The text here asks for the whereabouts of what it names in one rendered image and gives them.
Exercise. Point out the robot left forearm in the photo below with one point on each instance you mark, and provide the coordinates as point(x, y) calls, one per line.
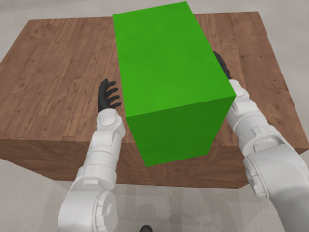
point(99, 168)

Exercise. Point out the robot right upper arm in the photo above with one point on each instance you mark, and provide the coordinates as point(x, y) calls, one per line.
point(276, 173)

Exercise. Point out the carton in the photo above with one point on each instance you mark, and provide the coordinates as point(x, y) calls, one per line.
point(176, 95)

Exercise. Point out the robot right forearm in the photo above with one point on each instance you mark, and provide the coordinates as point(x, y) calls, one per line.
point(251, 127)

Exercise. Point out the pedestal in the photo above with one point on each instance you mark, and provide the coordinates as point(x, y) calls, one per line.
point(49, 87)

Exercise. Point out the right robot hand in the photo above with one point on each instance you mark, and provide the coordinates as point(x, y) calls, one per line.
point(223, 65)

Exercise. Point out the left robot hand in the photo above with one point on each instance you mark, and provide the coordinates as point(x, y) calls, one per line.
point(103, 101)

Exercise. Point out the robot left upper arm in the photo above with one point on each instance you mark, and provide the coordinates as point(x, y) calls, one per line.
point(88, 210)

